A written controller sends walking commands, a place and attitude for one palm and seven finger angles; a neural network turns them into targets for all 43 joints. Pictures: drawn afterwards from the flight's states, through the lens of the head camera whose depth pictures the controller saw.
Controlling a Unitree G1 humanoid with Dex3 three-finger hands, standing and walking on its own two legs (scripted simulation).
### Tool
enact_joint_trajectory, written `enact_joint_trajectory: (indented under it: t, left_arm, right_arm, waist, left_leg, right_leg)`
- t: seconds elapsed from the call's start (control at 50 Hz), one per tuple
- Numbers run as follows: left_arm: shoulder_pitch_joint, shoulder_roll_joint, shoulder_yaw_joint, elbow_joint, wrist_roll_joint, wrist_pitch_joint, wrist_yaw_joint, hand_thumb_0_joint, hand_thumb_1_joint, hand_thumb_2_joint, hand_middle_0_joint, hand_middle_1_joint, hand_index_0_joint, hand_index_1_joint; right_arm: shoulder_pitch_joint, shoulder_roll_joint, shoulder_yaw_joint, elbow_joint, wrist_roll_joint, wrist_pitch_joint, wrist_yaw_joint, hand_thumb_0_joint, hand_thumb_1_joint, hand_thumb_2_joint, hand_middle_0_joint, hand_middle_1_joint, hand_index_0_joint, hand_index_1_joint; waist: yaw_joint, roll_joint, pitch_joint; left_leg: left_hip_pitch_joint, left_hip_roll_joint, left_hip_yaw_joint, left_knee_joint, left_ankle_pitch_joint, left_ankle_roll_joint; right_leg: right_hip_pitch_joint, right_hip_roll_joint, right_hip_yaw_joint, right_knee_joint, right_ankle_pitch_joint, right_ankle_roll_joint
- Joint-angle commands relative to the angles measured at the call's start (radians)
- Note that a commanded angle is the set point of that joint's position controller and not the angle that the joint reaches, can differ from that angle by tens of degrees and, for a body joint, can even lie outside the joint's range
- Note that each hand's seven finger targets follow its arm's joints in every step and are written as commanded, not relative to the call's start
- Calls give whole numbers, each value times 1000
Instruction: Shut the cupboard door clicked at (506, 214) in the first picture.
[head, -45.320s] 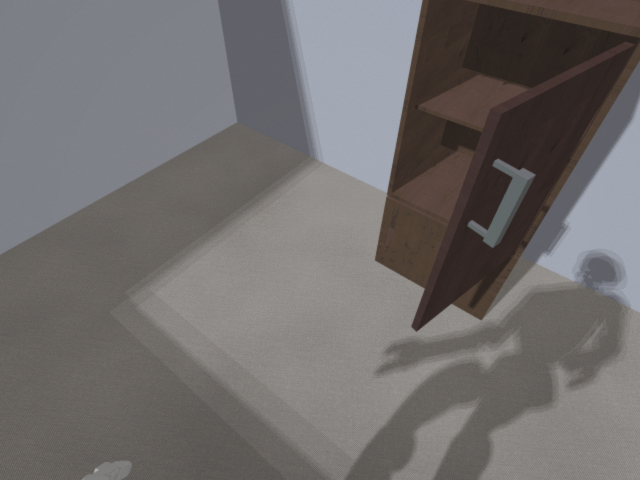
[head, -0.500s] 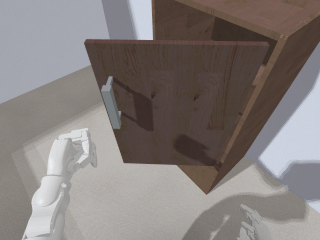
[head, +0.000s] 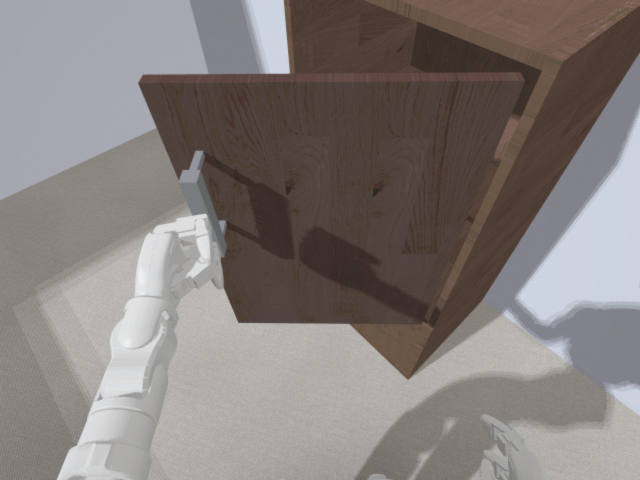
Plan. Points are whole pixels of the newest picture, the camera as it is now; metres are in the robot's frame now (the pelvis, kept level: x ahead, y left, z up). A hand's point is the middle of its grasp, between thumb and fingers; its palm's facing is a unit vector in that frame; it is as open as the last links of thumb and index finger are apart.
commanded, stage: bring the fist close to the handle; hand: left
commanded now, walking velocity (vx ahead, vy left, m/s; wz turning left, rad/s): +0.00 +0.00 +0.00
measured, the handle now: (208, 206) +0.45 +0.18 +0.08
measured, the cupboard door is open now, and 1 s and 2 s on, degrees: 46 41 29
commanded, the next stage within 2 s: push the door shut along its arc in 0.34 s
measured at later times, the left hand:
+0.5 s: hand (216, 262) +0.36 +0.15 +0.08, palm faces -0.02 -1.00 -0.02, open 3.1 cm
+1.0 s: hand (222, 226) +0.42 +0.15 +0.08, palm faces -0.12 -0.99 -0.04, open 3.2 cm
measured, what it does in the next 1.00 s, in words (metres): stands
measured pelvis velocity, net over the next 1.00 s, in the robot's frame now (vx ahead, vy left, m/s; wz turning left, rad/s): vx -0.01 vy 0.02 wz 0.00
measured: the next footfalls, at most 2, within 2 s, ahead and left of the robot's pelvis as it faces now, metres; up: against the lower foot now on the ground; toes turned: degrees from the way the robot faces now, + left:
none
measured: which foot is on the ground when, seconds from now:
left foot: down 0.00-1.00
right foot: down 0.00-1.00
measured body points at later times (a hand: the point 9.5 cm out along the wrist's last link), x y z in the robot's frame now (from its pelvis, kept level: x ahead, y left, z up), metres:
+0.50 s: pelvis +0.00 +0.01 +0.00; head +0.04 +0.00 +0.45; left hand +0.35 +0.20 +0.09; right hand +0.14 -0.23 -0.10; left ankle -0.01 +0.09 -0.70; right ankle +0.02 -0.06 -0.70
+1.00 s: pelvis -0.01 +0.02 -0.01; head +0.05 +0.01 +0.44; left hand +0.42 +0.20 +0.08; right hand +0.07 -0.24 -0.12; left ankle -0.01 +0.09 -0.70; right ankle +0.02 -0.06 -0.70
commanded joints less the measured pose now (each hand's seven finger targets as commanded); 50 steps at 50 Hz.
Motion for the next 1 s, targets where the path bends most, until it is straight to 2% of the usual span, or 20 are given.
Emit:
enact_joint_trajectory:
  t: [0.0, 0.06, 0.14, 0.18, 0.2, 0.22, 0.26, 0.3, 0.32, 0.42, 0.44, 0.46, 0.52, 0.6, 0.68, 0.72, 0.74, 0.86, 0.92, 0.98]
  left_arm:
    - [-251, 140, 70, -197, -8, -86, 14, 0, 900, 900, -1300, -1500, -1300, -1500]
    - [-219, 175, 110, -167, -6, -89, 18, 0, 900, 900, -1300, -1500, -1300, -1500]
    - [-268, 133, 69, -187, -5, -101, 17, 0, 900, 900, -1300, -1500, -1300, -1500]
    - [-297, 141, 73, -179, -8, -109, 16, 0, 900, 900, -1300, -1500, -1300, -1500]
    - [-338, 151, 71, -200, -6, -120, 16, 0, 900, 900, -1300, -1500, -1300, -1500]
    - [-328, 121, 47, -194, -6, -124, 10, 0, 900, 900, -1300, -1500, -1300, -1500]
    - [-338, 137, 51, -207, -5, -135, 7, 0, 900, 900, -1300, -1500, -1300, -1500]
    - [-357, 110, 25, -191, -4, -137, 4, 0, 900, 900, -1300, -1500, -1300, -1500]
    - [-328, 113, 37, -179, -6, -134, 5, 0, 900, 900, -1300, -1500, -1300, -1500]
    - [-278, 75, 7, -152, 3, -106, 15, 0, 900, 900, -1300, -1500, -1300, -1500]
    - [-289, 91, 20, -153, 4, -103, 19, 0, 900, 900, -1300, -1500, -1300, -1500]
    - [-303, 106, 25, -133, 9, -98, 20, 0, 900, 900, -1300, -1500, -1300, -1500]
    - [-461, 128, 25, -101, 25, -107, 25, 0, 900, 900, -1300, -1500, -1300, -1500]
    - [-604, 150, 32, -75, 30, -143, 24, 0, 900, 900, -1300, -1500, -1300, -1500]
    - [-633, 156, 36, 55, 22, -145, -14, 0, 900, 900, -1300, -1500, -1300, -1500]
    - [-665, 195, 65, 122, 13, -137, -38, 0, 900, 900, -1300, -1500, -1300, -1500]
    - [-725, 176, 38, 117, 12, -142, -49, 0, 900, 900, -1300, -1500, -1300, -1500]
    - [-788, 186, 48, 206, 0, -158, -97, 0, 900, 900, -1300, -1500, -1300, -1500]
    - [-872, 201, 50, 261, -2, -177, -118, 0, 900, 900, -1300, -1500, -1300, -1500]
    - [-936, 227, 58, 310, 3, -193, -138, 0, 900, 900, -1300, -1500, -1300, -1500]
  right_arm:
    - [-21, -112, -47, -138, 0, -34, -5, 0, -900, -900, 200, 300, 200, 300]
    - [-18, -118, -50, -140, -1, -20, -4, 0, -900, -900, 200, 300, 200, 300]
    - [-27, -112, -49, -143, 3, -13, -4, 0, -900, -900, 200, 300, 200, 300]
    - [-26, -115, -51, -136, 4, -13, -7, 0, -900, -900, 200, 300, 200, 300]
    - [-25, -117, -53, -132, 4, -15, -9, 0, -900, -900, 200, 300, 200, 300]
    - [-24, -114, -53, -132, 3, -17, -10, 0, -900, -900, 200, 300, 200, 300]
    - [-19, -118, -55, -128, 3, -21, -12, 0, -900, -900, 200, 300, 200, 300]
    - [-18, -114, -55, -119, 4, -24, -11, 0, -900, -900, 200, 300, 200, 300]
    - [-16, -116, -55, -120, 3, -26, -9, 0, -900, -900, 200, 300, 200, 300]
    - [-16, -117, -55, -132, 4, -16, -2, 0, -900, -900, 200, 300, 200, 300]
    - [-17, -120, -55, -132, 4, -13, -2, 0, -900, -900, 200, 300, 200, 300]
    - [-9, -126, -55, -128, 3, -9, -3, 0, -900, -900, 200, 300, 200, 300]
    - [-16, -124, -50, -117, 4, -2, -10, 0, -900, -900, 200, 300, 200, 300]
    - [-17, -121, -47, -105, 2, -4, -15, 0, -900, -900, 200, 300, 200, 300]
    - [14, -128, -47, -81, 2, -4, -12, 0, -900, -900, 200, 300, 200, 300]
    - [24, -135, -47, -75, 5, 5, -13, 0, -900, -900, 200, 300, 200, 300]
    - [28, -134, -46, -74, 6, 6, -14, 0, -900, -900, 200, 300, 200, 300]
    - [70, -150, -57, -65, 6, 6, -8, 0, -900, -900, 200, 300, 200, 300]
    - [87, -153, -57, -50, 6, 11, -7, 0, -900, -900, 200, 300, 200, 300]
    - [99, -162, -59, -41, 8, 13, -8, 0, -900, -900, 200, 300, 200, 300]
  waist:
    - [11, -56, -313]
    - [23, -82, -294]
    - [8, -48, -263]
    - [-3, -74, -257]
    - [-13, -74, -272]
    - [-10, -53, -281]
    - [-8, -39, -308]
    - [-18, -25, -298]
    - [-3, -15, -303]
    - [1, -48, -279]
    - [0, -53, -269]
    - [-8, -81, -265]
    - [-35, -73, -223]
    - [-44, -21, -289]
    - [-46, 2, -338]
    - [-52, -47, -317]
    - [-65, -38, -328]
    - [-66, -17, -372]
    - [-86, -60, -342]
    - [-94, -28, -347]
  left_leg:
    - [21, 45, -26, -102, 280, -23]
    - [-4, 45, -21, -109, 271, -21]
    - [18, 46, -19, -122, 239, -20]
    - [14, 47, -21, -119, 220, -16]
    - [22, 49, -23, -117, 217, -15]
    - [38, 48, -24, -119, 225, -16]
    - [57, 51, -30, -114, 247, -17]
    - [72, 52, -34, -117, 246, -20]
    - [68, 50, -37, -119, 247, -22]
    - [79, 54, -45, -133, 268, -27]
    - [77, 54, -47, -134, 269, -28]
    - [68, 55, -46, -131, 266, -25]
    - [45, 54, -49, -131, 197, -22]
    - [82, 55, -58, -119, 199, -24]
    - [87, 55, -62, -102, 244, -31]
    - [44, 53, -61, -103, 218, -28]
    - [49, 53, -61, -102, 225, -27]
    - [87, 55, -69, -86, 288, -32]
    - [48, 55, -69, -85, 248, -27]
    - [47, 55, -73, -80, 220, -26]
  right_leg:
    - [303, -87, 113, -102, 344, 65]
    - [320, -88, 120, -110, 341, 67]
    - [280, -82, 113, -124, 286, 63]
    - [276, -83, 121, -136, 263, 66]
    - [274, -83, 121, -134, 256, 66]
    - [270, -79, 112, -128, 263, 62]
    - [271, -75, 105, -114, 279, 58]
    - [246, -74, 93, -112, 276, 57]
    - [249, -72, 93, -110, 271, 54]
    - [230, -69, 69, -105, 279, 52]
    - [226, -69, 69, -106, 279, 51]
    - [228, -68, 70, -108, 279, 53]
    - [189, -71, 79, -117, 214, 56]
    - [177, -68, 79, -99, 206, 50]
    - [174, -65, 75, -78, 253, 47]
    - [179, -65, 78, -84, 240, 50]
    - [180, -67, 78, -81, 252, 50]
    - [151, -60, 70, -63, 287, 45]
    - [135, -60, 71, -66, 262, 49]
    - [103, -59, 73, -63, 226, 46]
